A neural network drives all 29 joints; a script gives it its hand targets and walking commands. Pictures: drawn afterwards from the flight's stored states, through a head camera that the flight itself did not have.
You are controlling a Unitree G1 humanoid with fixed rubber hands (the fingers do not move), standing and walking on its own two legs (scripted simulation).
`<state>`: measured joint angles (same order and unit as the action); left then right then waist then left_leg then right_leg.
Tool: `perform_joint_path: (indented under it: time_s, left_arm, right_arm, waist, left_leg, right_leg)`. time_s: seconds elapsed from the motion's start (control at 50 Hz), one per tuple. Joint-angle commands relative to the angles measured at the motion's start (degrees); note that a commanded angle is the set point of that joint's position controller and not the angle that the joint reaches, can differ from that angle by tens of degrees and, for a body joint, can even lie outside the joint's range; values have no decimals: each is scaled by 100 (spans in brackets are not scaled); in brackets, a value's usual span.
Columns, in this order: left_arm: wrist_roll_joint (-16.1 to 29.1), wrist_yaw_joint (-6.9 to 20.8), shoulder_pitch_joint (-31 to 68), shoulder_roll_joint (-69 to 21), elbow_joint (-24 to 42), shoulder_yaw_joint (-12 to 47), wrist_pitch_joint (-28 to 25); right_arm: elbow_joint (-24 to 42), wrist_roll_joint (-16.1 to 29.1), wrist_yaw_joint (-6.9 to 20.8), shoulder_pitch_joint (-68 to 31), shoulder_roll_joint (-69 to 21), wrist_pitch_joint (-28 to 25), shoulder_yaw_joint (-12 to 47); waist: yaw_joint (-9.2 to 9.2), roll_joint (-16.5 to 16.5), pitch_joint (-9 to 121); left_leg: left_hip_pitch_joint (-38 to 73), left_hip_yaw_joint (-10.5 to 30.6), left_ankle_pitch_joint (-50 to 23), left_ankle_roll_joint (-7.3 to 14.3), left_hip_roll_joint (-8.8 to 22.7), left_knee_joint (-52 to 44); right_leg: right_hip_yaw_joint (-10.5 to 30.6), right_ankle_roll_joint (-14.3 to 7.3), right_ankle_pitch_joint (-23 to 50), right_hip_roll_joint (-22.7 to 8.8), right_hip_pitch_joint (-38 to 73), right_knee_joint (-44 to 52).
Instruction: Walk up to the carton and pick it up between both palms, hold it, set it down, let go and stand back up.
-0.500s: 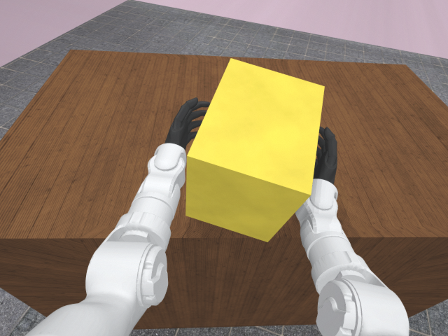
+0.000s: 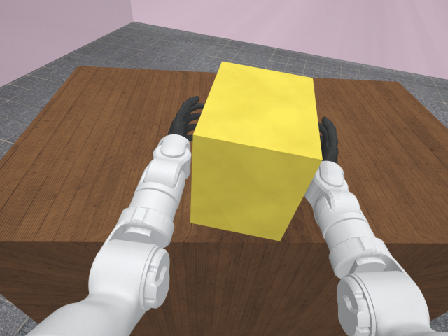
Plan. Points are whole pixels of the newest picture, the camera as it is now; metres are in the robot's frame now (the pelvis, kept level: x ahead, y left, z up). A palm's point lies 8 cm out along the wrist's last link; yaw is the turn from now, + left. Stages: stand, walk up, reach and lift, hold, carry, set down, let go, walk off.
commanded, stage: reach and lift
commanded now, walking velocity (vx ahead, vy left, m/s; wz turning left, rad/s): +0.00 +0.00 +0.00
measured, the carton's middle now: (250, 151) +0.42 -0.03 +0.14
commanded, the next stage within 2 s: hold in 1.74 s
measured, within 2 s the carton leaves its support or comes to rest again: neither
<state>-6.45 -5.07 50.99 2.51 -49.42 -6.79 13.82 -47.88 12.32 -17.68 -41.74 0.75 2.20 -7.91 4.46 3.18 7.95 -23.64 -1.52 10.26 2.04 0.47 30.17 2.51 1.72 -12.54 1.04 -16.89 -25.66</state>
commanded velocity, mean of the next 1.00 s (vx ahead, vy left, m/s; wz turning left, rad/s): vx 0.00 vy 0.00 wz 0.00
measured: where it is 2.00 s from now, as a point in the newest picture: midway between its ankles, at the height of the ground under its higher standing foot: outside the picture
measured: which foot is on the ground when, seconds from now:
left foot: down 0.00-1.00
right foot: down 0.00-1.00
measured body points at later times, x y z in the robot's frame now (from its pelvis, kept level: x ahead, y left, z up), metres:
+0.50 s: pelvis -0.01 +0.00 +0.00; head -0.05 +0.04 +0.45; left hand +0.41 +0.12 +0.21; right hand +0.39 -0.15 +0.19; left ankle +0.06 +0.09 -0.74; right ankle +0.01 -0.15 -0.74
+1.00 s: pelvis -0.01 +0.00 +0.00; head -0.05 +0.03 +0.45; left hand +0.41 +0.10 +0.23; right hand +0.40 -0.17 +0.22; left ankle +0.06 +0.09 -0.74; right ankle +0.01 -0.15 -0.74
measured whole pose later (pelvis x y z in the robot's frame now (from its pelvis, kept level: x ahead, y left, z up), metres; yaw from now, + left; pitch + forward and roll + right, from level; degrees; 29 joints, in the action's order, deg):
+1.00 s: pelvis -0.01 +0.00 +0.00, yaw +0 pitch +3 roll -2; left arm -6.4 -11.4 54.3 0.9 -34.9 -6.8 38.6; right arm -45.7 20.7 -14.6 -53.1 9.3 24.3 -3.5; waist 4.5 0.5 9.7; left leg -23.6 -1.5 9.2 2.0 0.5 30.0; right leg 2.5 1.9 -11.6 1.0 -16.9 -25.7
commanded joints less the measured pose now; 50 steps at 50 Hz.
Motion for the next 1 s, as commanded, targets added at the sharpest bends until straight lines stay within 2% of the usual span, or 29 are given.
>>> perform_joint_path:
  time_s: [0.0, 0.06, 0.12, 0.16, 0.2, 0.22, 0.24, 0.26, 0.28, 0.34, 0.4, 0.46, 0.5, 0.52, 0.56, 0.6, 0.64, 0.66, 0.68, 0.7, 0.72, 0.74, 0.76, 0.84, 0.86, 0.9, 0.94, 0.96, 0.98]
  left_arm:
    - [989, 530, 4856, -4446, 2609, 2727, 210]
    - [762, 581, 5730, -4118, 2776, 2051, 395]
    - [1053, 432, 6138, -4398, 3740, 2443, 518]
    - [1032, 427, 5468, -4571, 2721, 2320, 752]
    - [835, 466, 5466, -4433, 2651, 2022, 848]
    - [1019, 393, 5328, -4596, 2948, 2263, 905]
    - [1071, 379, 5129, -4653, 2813, 2324, 960]
    - [970, 367, 5171, -4636, 2898, 2223, 1071]
    - [942, 336, 5268, -4579, 3035, 2129, 1060]
    - [1044, 255, 5371, -4628, 3629, 2226, 1224]
    - [1171, 120, 5605, -4742, 4093, 2455, 1379]
    - [1101, 95, 5497, -4907, 3500, 2422, 1609]
    - [1073, 64, 5219, -4998, 2991, 2268, 1736]
    - [1049, 55, 5374, -4911, 3385, 2149, 1724]
    - [980, 1, 5400, -4941, 2753, 2040, 1819]
    - [1064, -54, 5995, -4757, 3498, 1974, 1682]
    - [1159, -106, 5788, -4968, 3408, 2116, 1805]
    - [1126, -120, 5906, -4775, 3511, 1980, 1749]
    - [1011, -95, 5358, -4858, 3085, 1938, 1855]
    - [1097, -105, 5940, -4727, 3292, 1887, 1771]
    - [1108, -101, 6058, -4616, 3519, 1858, 1754]
    - [1080, -131, 5751, -4753, 3032, 1804, 1774]
    - [1111, -151, 6042, -4782, 3228, 1844, 1751]
    - [1232, -225, 5922, -4731, 3682, 1969, 1789]
    - [1093, -246, 5818, -4506, 3281, 1645, 1854]
    - [1292, -229, 5853, -4675, 4044, 1986, 1914]
    - [1077, -198, 5696, -4518, 3353, 1751, 1941]
    - [1102, -207, 5576, -4591, 3106, 1738, 1969]
    - [1209, -169, 5625, -4629, 3769, 1830, 1972]
  right_arm:
    - [3204, 255, 928, -6696, -3866, 345, 3065]
    - [2542, 220, 945, -6785, -3967, 570, 2655]
    - [3120, 534, 1039, -7147, -4086, 680, 2798]
    - [2948, 600, 1035, -7288, -3938, 805, 2811]
    - [2726, 563, 1087, -7252, -3889, 877, 2683]
    - [3515, 848, 1091, -7643, -4016, 821, 2950]
    - [3256, 722, 1091, -7405, -3841, 916, 2884]
    - [3516, 951, 1103, -7707, -3782, 979, 3011]
    - [3284, 917, 1126, -7415, -3791, 1028, 2922]
    - [3648, 1201, 1195, -7791, -3872, 1090, 3143]
    - [3601, 1232, 1239, -7724, -3717, 1253, 3062]
    - [2926, 1062, 1307, -7700, -3485, 1392, 2691]
    - [3071, 1197, 1364, -8095, -3411, 1410, 2616]
    - [3396, 1225, 1371, -8186, -3537, 1414, 2756]
    - [2914, 1172, 1424, -8364, -3385, 1468, 2481]
    - [2790, 1223, 1486, -8210, -3592, 1528, 2520]
    - [3268, 1399, 1456, -8385, -3778, 1561, 2718]
    - [2734, 1356, 1462, -8109, -3683, 1641, 2550]
    - [2901, 1403, 1459, -8052, -3633, 1676, 2579]
    - [2699, 1291, 1475, -8299, -3608, 1689, 2436]
    - [2617, 1312, 1447, -7946, -3811, 1765, 2461]
    - [2666, 1374, 1486, -8205, -3693, 1756, 2604]
    - [2493, 1406, 1506, -8153, -3651, 1783, 2423]
    - [2867, 1683, 1505, -8154, -3816, 1827, 2711]
    - [2683, 1713, 1488, -8133, -3706, 1893, 2688]
    - [3298, 1908, 1391, -8173, -3687, 1873, 2919]
    - [3229, 1867, 1395, -8442, -3648, 1926, 2909]
    - [2792, 1717, 1400, -8165, -3577, 2032, 2695]
    - [3427, 1965, 1372, -8251, -3782, 1980, 2837]
  waist:
    - [-290, -578, 3677]
    - [-355, -567, 3666]
    - [-453, -957, 4561]
    - [-436, -795, 4105]
    - [-554, -800, 4008]
    - [-574, -748, 4388]
    - [-417, -721, 4116]
    - [-605, -898, 4300]
    - [-540, -1006, 4204]
    - [-784, -866, 4516]
    - [-646, -1089, 4575]
    - [-591, -1045, 3849]
    - [-611, -808, 3754]
    - [-742, -648, 4136]
    - [-776, -789, 3759]
    - [-759, -828, 4027]
    - [-878, -706, 4161]
    - [-805, -740, 3969]
    - [-793, -626, 3814]
    - [-690, -512, 3890]
    - [-749, -606, 3965]
    - [-903, -486, 3875]
    - [-872, -815, 3995]
    - [-947, -716, 4353]
    - [-1048, -537, 3997]
    - [-928, -631, 4564]
    - [-1011, -553, 4115]
    - [-897, -530, 3698]
    - [-990, -591, 4354]
  left_leg:
    - [3571, 419, -2401, -408, 114, -230]
    - [3529, 345, -1773, -285, 10, -426]
    - [3972, 436, -2251, -402, 45, -207]
    - [3787, 421, -2073, -343, -10, -251]
    - [3704, 406, -1897, -264, -27, -311]
    - [3726, 420, -2195, -246, -59, -251]
    - [3765, 487, -2211, -315, -43, -242]
    - [3975, 487, -2359, -345, 2, -182]
    - [4022, 488, -2358, -374, -17, -208]
    - [4070, 564, -2605, -312, 16, -174]
    - [4363, 632, -2752, -478, 63, -121]
    - [3915, 649, -1346, -501, 113, -523]
    - [3610, 679, -1004, -384, 103, -634]
    - [3626, 693, -1200, -324, 124, -594]
    - [3494, 715, -610, -309, 114, -750]
    - [3555, 699, -748, -333, 112, -680]
    - [3454, 637, -1138, -257, 38, -627]
    - [3569, 637, -1025, -300, 60, -620]
    - [3455, 664, -1093, -275, 90, -603]
    - [3490, 658, -771, -285, 66, -693]
    - [3423, 620, -989, -216, 14, -654]
    - [3384, 594, -859, -231, 25, -634]
    - [3420, 655, -778, -290, 84, -681]
    - [3543, 643, -1379, -270, 35, -489]
    - [3300, 617, -1355, -221, 32, -484]
    - [3813, 608, -2172, -290, -4, -259]
    - [3575, 585, -1500, -276, -20, -373]
    - [3373, 623, -1360, -271, 10, -472]
    - [3594, 591, -1650, -246, -8, -399]
  right_leg:
    - [-342, -51, 1194, 460, -259, 868]
    - [-370, -7, 941, 397, -7, 898]
    - [-425, -54, 1077, 466, -111, 760]
    - [-414, -24, 1048, 479, -202, 862]
    - [-408, -63, 911, 432, -140, 889]
    - [-414, -36, 1149, 504, 16, 800]
    - [-391, -46, 1109, 494, -36, 851]
    - [-371, -47, 1073, 520, -125, 822]
    - [-423, -44, 1052, 544, -149, 807]
    - [-465, -31, 1086, 580, -263, 751]
    - [-525, -59, 907, 656, -480, 768]
    - [-521, -43, 280, 575, -514, 857]
    - [-529, 8, 231, 579, -400, 839]
    - [-447, -33, 444, 597, -223, 823]
    - [-472, -74, -62, 598, -582, 870]
    - [-445, -55, 185, 614, -458, 819]
    - [-424, -53, 416, 628, -358, 778]
    - [-431, 1, 283, 603, -427, 794]
    - [-435, -22, 325, 598, -419, 841]
    - [-469, 12, 134, 594, -395, 842]
    - [-389, -28, 282, 587, -389, 813]
    - [-442, 25, 193, 584, -555, 812]
    - [-429, -22, -2, 594, -581, 789]
    - [-421, 27, 488, 622, -489, 676]
    - [-395, -18, 446, 641, -458, 742]
    - [-356, 11, 1118, 663, -234, 677]
    - [-422, 77, 597, 629, -373, 768]
    - [-396, 12, 382, 653, -495, 837]
    - [-342, 23, 728, 596, -241, 758]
